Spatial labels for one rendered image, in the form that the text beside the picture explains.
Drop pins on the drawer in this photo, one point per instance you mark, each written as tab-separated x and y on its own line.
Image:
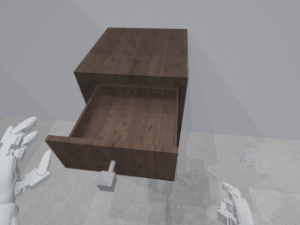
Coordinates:
135	126

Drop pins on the cabinet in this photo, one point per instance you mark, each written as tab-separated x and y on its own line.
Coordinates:
145	57

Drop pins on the robot left hand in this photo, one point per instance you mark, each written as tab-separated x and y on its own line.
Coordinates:
12	151

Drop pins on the handle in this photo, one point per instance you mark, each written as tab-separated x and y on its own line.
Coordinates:
107	179

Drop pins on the robot left forearm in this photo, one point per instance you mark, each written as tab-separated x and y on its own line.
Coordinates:
8	213

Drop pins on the robot right hand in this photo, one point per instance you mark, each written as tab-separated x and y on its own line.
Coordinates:
238	210

